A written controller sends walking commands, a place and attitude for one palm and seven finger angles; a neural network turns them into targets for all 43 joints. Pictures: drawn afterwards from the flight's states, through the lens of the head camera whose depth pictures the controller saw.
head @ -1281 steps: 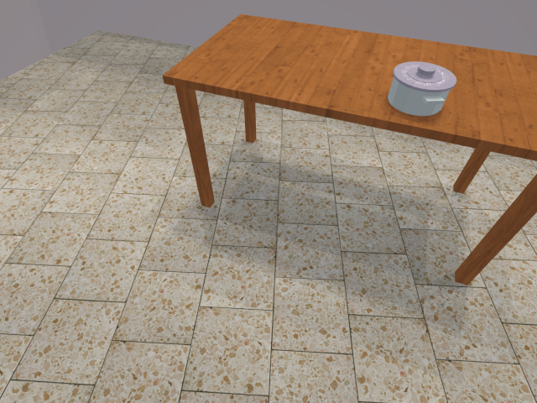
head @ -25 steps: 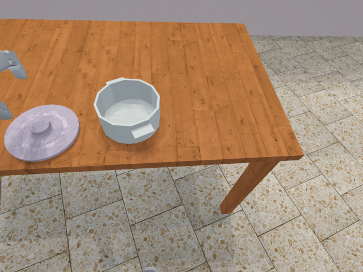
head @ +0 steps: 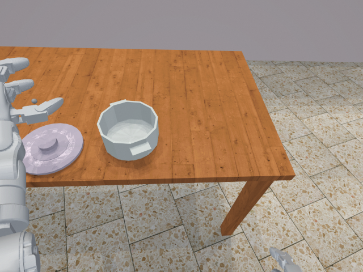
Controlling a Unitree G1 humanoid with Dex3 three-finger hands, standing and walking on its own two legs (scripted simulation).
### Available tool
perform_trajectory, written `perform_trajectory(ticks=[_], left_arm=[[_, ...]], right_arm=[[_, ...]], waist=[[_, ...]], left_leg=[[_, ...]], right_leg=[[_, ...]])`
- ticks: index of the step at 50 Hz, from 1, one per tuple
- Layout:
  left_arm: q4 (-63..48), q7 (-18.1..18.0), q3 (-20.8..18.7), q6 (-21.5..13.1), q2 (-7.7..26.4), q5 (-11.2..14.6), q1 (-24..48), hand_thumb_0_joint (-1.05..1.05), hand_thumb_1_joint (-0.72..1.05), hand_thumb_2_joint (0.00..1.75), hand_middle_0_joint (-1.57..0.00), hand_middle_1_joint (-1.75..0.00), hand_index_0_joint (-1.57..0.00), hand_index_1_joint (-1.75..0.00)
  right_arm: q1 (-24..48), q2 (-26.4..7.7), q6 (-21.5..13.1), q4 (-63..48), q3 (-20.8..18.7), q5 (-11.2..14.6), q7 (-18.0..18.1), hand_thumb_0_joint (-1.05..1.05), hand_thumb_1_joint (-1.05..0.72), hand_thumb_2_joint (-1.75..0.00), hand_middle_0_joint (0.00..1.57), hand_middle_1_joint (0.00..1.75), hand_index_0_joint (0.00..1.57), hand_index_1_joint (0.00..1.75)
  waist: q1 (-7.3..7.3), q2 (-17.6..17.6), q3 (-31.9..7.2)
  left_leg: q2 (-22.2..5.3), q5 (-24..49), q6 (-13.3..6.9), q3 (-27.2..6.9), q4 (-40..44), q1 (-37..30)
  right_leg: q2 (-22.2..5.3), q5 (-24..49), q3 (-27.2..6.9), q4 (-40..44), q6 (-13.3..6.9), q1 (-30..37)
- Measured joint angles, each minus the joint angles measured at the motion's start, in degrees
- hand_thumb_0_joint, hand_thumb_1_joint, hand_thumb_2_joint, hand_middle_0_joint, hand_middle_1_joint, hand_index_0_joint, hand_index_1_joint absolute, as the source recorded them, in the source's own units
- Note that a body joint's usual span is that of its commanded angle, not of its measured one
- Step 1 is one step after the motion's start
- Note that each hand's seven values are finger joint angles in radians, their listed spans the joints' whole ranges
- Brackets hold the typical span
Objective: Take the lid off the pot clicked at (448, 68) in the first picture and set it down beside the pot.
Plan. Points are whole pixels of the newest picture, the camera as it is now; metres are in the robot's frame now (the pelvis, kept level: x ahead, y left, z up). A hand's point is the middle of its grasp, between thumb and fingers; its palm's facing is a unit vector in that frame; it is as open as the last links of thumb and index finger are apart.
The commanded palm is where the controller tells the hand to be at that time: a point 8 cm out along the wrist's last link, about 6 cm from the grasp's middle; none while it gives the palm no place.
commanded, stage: draw the hand back to the body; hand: left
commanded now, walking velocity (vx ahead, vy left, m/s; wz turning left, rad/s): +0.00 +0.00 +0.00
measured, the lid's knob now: (47, 142) +0.44 +0.40 -0.04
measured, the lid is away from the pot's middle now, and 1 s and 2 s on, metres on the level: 0.23 0.23 0.23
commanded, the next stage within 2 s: step back with the hand held close in 1.46 s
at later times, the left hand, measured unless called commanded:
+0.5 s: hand (39, 139) +0.30 +0.27 +0.16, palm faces +0.56 -0.79 -0.25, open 8.5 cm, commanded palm +0.24 +0.29 +0.18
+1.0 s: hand (45, 182) +0.23 +0.23 +0.16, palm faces +0.48 -0.83 -0.28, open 7.4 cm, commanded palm +0.16 +0.26 +0.17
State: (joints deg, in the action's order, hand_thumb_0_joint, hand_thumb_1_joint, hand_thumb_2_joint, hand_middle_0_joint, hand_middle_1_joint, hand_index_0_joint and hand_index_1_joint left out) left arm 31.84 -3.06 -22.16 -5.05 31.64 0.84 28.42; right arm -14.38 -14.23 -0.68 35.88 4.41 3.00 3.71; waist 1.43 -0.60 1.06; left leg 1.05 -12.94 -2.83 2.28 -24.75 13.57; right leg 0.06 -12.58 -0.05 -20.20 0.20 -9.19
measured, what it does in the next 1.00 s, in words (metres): shifts its weight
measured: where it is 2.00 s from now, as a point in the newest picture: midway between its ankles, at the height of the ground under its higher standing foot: outside the picture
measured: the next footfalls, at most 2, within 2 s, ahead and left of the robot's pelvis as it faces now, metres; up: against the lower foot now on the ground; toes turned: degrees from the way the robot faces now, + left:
none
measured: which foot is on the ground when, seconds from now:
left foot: down 0.00-1.00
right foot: down 0.00-1.00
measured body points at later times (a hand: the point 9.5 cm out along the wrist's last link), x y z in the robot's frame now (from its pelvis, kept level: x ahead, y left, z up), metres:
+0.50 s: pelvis +0.00 -0.06 +0.00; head +0.00 -0.08 +0.45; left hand +0.27 +0.31 +0.18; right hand +0.18 -0.29 -0.10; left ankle +0.00 +0.08 -0.74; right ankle -0.02 -0.14 -0.74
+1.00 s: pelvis -0.01 -0.05 +0.00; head -0.03 -0.07 +0.45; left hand +0.19 +0.27 +0.17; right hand +0.18 -0.27 -0.09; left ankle +0.00 +0.08 -0.74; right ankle -0.02 -0.14 -0.74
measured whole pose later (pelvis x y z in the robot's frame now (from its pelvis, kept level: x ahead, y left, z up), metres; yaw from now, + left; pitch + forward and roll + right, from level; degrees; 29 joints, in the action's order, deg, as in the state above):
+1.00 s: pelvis -0.01 -0.05 +0.00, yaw +1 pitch -6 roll +0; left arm -8.0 -4.7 -20.0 -5.3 19.7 6.7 -12.1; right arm -9.4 -13.2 -6.0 39.5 1.9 1.2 4.3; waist -2.8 3.0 2.6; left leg -1.4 -10.8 0.7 0.5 -20.2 3.7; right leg 2.6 -12.5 1.5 -18.3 -2.6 -0.3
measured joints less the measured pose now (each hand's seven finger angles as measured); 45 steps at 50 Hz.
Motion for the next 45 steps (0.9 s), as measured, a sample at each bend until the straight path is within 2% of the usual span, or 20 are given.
perform_trajectory(ticks=[4,15,30,37,45], left_arm=[[-4.17,-0.84,-1.18,0.71,-1.04,1.69,-4.89,0.0,0.18,0.58,-0.3,-0.84,-0.29,-0.84],[-11.31,-1.93,-2.43,3.28,-3.75,3.54,-13.36,0.0,0.4,0.67,-0.27,-0.67,-0.26,-0.67],[-20.85,-2.22,-1.18,2.03,-7.82,5.01,-23.09,0.01,0.71,0.82,-0.23,-0.43,-0.22,-0.43],[-27.16,-2.14,-0.22,0.96,-9.75,5.59,-28.63,0.01,0.83,0.87,-0.22,-0.34,-0.21,-0.34],[-35.29,-1.98,1.2,-0.07,-11.43,5.77,-35.88,0.01,0.88,0.89,-0.21,-0.31,-0.2,-0.31]], right_arm=[[0.26,-0.8,-0.87,1.08,-1.1,-0.36,-0.55,0.01,-0.9,-0.9,0.2,0.3,0.2,0.3],[2.01,-2.1,-0.85,3.76,-2.5,-0.03,-0.09,0.01,-0.9,-0.9,0.2,0.3,0.2,0.3],[5.56,-0.33,-3.02,3.46,-1.93,-0.37,0.41,0.01,-0.9,-0.9,0.2,0.3,0.2,0.3],[5.54,0.17,-4.06,3.66,-2.07,-0.8,0.47,0.01,-0.9,-0.9,0.2,0.3,0.2,0.3],[5.12,0.59,-5.11,3.8,-2.46,-1.44,0.62,0.01,-0.9,-0.9,0.2,0.3,0.2,0.3]], waist=[[-0.69,0.72,-0.4],[-2.81,2.51,-0.2],[-3.61,3.66,0.59],[-3.96,3.88,1.15],[-4.17,3.85,1.52]], left_leg=[[-0.44,0.17,0.63,0.13,1.5,-1.92],[-2.0,0.59,2.77,-1.32,2.92,-4.89],[-3.13,1.71,4.1,-2.25,3.98,-7.61],[-3.15,2.05,4.14,-2.27,4.35,-8.59],[-2.75,2.22,3.87,-1.96,4.69,-9.52]], right_leg=[[0.42,-0.18,-0.19,0.85,0.14,1.51],[2.1,-0.77,1.14,1.15,-2.09,4.25],[3.31,-0.58,2.03,0.92,-3.69,6.54],[3.33,-0.18,2.05,1.43,-3.72,7.59],[2.9,0.07,1.76,1.8,-3.26,8.47]])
